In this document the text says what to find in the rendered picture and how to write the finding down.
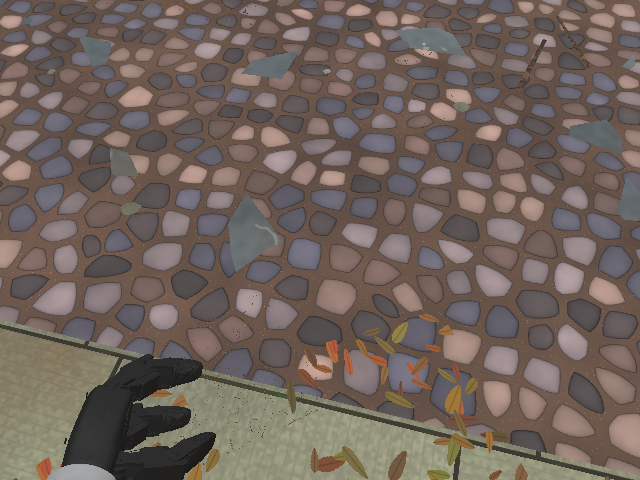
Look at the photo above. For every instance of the robot left hand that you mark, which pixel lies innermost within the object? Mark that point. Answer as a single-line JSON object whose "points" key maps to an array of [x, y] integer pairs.
{"points": [[109, 423]]}

